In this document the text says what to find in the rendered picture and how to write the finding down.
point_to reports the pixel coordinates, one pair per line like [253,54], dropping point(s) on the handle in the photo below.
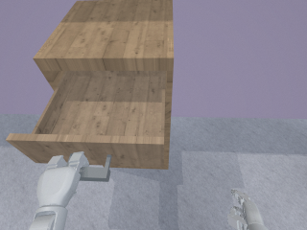
[97,174]

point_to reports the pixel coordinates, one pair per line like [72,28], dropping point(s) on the robot right hand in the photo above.
[240,218]

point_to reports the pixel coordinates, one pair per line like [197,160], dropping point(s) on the drawer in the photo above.
[99,112]

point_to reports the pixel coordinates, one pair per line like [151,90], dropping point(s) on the robot left hand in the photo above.
[58,184]

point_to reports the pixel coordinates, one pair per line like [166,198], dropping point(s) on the robot left forearm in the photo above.
[49,217]

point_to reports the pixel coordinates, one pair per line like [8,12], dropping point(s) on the cabinet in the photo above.
[114,35]

